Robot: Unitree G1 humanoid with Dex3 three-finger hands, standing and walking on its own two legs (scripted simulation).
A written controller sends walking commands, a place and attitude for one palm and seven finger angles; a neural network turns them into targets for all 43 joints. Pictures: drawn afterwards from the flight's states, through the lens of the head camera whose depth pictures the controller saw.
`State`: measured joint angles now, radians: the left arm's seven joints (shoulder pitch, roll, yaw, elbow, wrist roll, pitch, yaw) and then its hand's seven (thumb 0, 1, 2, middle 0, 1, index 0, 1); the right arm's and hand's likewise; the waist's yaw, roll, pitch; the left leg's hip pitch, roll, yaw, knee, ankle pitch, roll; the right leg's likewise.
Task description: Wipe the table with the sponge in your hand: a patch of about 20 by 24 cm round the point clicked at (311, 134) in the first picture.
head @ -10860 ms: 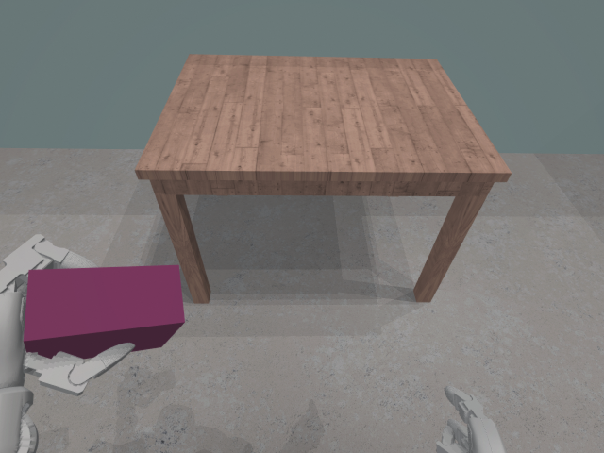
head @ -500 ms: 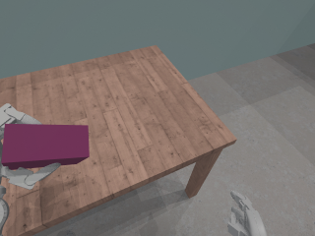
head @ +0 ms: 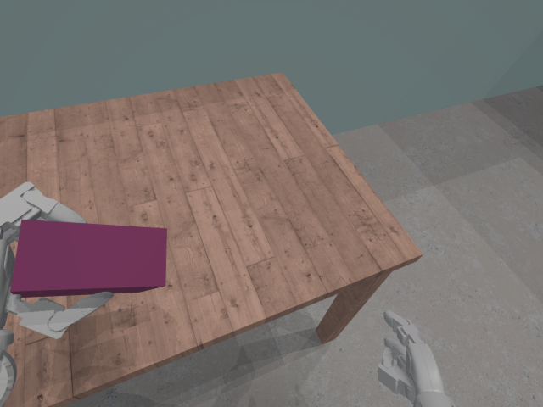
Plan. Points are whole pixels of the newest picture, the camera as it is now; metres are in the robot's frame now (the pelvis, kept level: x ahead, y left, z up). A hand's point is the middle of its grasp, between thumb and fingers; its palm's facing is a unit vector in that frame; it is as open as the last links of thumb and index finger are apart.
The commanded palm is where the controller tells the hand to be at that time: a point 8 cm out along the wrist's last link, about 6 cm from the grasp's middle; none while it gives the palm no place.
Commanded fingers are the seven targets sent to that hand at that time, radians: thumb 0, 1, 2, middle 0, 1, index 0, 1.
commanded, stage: come to a stop and stand still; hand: left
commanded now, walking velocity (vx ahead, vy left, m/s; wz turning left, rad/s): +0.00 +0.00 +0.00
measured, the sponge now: (113, 263) +0.24 +0.21 +0.13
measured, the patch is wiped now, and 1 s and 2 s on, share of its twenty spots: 0.00 0.00 0.00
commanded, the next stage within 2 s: look again from close up in 0.04 s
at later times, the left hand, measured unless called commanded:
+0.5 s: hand (70, 279) +0.21 +0.24 +0.15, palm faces +0.35 -0.85 -0.40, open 10.2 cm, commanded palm +0.15 +0.27 +0.17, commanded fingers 0.00 0.10 1.30 -1.20 -1.60 -1.20 -1.60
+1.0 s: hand (86, 282) +0.21 +0.23 +0.13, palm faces +0.29 -0.84 -0.46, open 10.2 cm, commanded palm +0.15 +0.27 +0.17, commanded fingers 0.00 0.10 1.30 -1.20 -1.60 -1.20 -1.60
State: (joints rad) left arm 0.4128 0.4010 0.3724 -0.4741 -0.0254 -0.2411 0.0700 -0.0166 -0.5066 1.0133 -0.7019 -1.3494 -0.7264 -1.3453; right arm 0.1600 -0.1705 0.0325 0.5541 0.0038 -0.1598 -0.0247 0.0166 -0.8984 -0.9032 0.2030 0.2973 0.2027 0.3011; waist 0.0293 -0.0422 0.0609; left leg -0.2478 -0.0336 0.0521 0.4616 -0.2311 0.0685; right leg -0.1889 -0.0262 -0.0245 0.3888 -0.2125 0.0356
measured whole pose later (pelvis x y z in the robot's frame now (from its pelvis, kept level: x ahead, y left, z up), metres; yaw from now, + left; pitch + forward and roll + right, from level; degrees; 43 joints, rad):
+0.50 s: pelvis -0.01 -0.01 +0.00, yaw +0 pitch +0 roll -2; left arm 0.44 0.37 0.35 -0.44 -0.03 -0.20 0.09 -0.02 -0.51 1.01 -0.70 -1.35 -0.73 -1.34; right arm 0.21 -0.20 0.02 0.58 0.01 -0.13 -0.05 0.02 -0.90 -0.90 0.20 0.30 0.20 0.30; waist 0.02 -0.02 0.04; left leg -0.24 -0.01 0.04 0.44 -0.20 0.05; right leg -0.17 0.00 -0.03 0.35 -0.18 0.02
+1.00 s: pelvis -0.01 -0.02 +0.00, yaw +0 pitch +1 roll -1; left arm 0.45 0.40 0.34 -0.43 0.01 -0.21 0.06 -0.02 -0.51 1.02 -0.70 -1.35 -0.73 -1.34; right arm 0.22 -0.22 0.03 0.59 0.00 -0.13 -0.02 0.02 -0.90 -0.90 0.20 0.30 0.20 0.30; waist 0.02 -0.05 0.06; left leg -0.27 -0.03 0.05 0.47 -0.22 0.05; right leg -0.23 -0.01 -0.01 0.45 -0.24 0.02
